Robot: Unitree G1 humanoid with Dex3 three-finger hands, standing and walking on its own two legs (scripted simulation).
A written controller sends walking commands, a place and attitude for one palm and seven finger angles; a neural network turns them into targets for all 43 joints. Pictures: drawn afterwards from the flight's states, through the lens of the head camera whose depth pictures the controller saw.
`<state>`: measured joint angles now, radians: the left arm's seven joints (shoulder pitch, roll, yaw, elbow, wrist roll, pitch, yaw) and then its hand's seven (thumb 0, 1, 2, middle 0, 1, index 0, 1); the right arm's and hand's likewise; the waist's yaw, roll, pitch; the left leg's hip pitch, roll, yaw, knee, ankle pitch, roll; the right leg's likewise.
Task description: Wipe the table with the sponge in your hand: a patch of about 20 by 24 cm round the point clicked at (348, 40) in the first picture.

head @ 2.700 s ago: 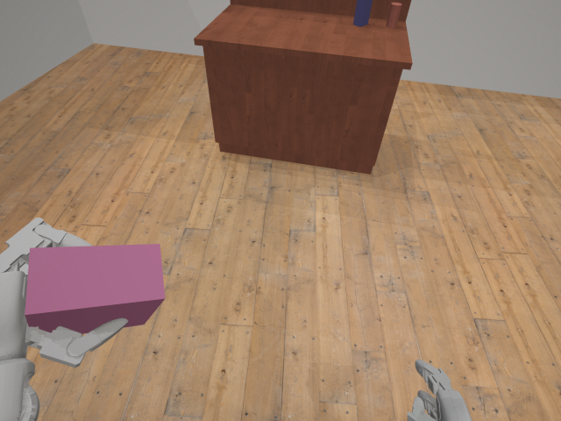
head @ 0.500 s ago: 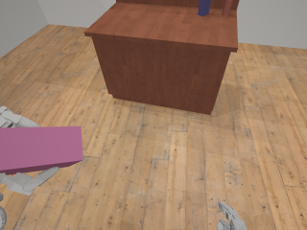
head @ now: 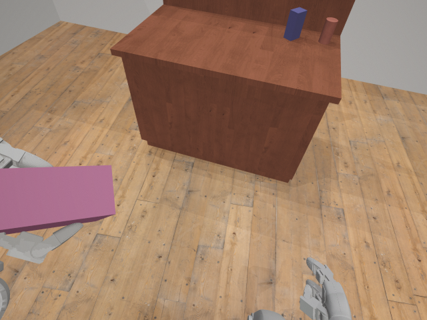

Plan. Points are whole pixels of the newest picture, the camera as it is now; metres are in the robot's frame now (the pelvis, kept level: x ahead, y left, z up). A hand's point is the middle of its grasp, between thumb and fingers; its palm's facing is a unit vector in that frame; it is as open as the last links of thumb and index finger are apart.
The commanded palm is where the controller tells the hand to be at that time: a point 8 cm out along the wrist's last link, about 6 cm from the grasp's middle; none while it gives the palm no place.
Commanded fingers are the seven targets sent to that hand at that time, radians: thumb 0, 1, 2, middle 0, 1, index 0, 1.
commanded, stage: walk to a spot facing it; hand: left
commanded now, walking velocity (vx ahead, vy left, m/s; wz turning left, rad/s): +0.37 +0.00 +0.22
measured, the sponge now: (71, 199) +0.24 +0.21 +0.17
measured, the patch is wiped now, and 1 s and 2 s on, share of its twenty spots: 0.00 0.00 0.00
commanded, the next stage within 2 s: turn to face it in 0.98 s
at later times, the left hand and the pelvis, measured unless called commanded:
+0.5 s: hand (71, 159) +0.30 +0.23 +0.18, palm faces +0.51 -0.74 -0.44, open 10.4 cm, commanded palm +0.24 +0.27 +0.18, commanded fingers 0.00 0.10 1.30 -1.20 -1.60 -1.20 -1.60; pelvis +0.13 -0.04 +0.00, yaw +11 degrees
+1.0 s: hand (69, 126) +0.38 +0.27 +0.17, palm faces +0.69 -0.59 -0.42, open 10.4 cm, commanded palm +0.31 +0.28 +0.18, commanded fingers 0.00 0.10 1.30 -1.20 -1.60 -1.20 -1.60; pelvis +0.26 -0.03 -0.01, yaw +22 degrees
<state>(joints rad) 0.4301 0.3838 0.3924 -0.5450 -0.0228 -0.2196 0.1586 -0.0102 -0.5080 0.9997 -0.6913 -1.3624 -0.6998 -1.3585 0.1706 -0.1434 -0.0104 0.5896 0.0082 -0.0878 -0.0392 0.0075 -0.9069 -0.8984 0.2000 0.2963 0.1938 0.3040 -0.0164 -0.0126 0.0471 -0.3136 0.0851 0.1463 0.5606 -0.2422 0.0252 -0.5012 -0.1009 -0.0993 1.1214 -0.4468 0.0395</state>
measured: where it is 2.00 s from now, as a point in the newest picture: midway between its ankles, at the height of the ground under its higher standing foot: (208, 296)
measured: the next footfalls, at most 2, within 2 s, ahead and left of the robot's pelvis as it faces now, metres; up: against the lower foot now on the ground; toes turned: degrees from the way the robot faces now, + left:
right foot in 0.18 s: +0.16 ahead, -0.16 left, +0.00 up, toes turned -8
left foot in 0.56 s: +0.23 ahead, +0.11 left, +0.00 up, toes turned +22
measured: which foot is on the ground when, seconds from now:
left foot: down 0.00-0.18, up 0.20-0.54, down 0.56-0.92, up 0.94-1.00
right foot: up 0.00-0.16, down 0.18-0.56, up 0.58-0.90, down 0.92-1.00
